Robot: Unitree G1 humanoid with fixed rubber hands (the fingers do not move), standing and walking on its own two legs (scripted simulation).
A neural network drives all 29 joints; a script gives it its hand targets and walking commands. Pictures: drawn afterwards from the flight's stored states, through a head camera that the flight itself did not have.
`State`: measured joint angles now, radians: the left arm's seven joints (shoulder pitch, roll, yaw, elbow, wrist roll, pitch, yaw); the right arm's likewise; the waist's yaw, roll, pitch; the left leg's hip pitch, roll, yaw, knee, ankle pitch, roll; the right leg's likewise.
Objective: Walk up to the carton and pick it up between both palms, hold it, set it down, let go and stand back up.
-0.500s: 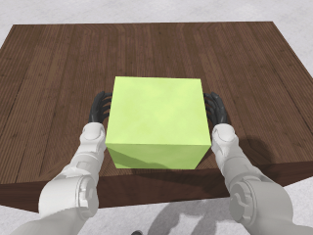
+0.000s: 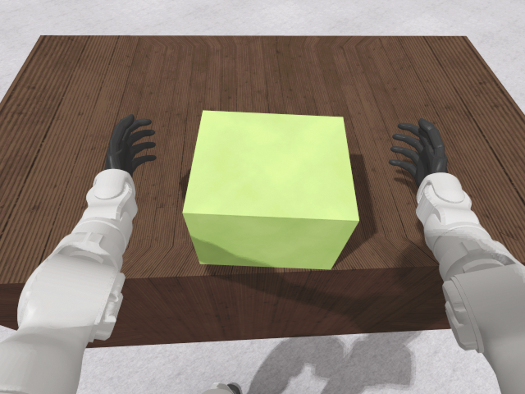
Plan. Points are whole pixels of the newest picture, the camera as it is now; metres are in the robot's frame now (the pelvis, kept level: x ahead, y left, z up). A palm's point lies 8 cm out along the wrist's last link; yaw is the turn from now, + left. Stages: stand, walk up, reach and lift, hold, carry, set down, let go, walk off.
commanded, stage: set down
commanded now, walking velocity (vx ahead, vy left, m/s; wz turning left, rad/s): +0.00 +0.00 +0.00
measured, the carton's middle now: (269, 193) +0.45 +0.05 +0.00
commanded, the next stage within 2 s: none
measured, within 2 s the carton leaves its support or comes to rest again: neither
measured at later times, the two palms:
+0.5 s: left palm (104, 119) +0.43 +0.28 +0.15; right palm (429, 125) +0.48 -0.16 +0.16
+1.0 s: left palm (108, 188) +0.36 +0.27 +0.10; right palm (434, 209) +0.38 -0.18 +0.09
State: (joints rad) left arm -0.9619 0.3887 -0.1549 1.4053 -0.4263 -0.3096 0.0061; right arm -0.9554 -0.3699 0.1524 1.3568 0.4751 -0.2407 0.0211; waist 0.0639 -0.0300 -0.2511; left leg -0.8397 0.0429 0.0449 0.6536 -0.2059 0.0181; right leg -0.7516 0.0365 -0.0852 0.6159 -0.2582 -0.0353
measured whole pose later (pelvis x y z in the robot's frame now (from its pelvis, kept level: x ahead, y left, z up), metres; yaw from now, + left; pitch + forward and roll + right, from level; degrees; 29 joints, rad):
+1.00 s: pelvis +0.01 -0.02 +0.03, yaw +1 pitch +6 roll +0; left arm -0.46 0.37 0.11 0.60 -0.27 0.12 -0.03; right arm -0.42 -0.24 0.04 0.57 0.33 0.07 -0.10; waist 0.05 -0.03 -0.05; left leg -0.36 0.03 0.05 0.39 -0.13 0.00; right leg -0.28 0.04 -0.08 0.37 -0.19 -0.05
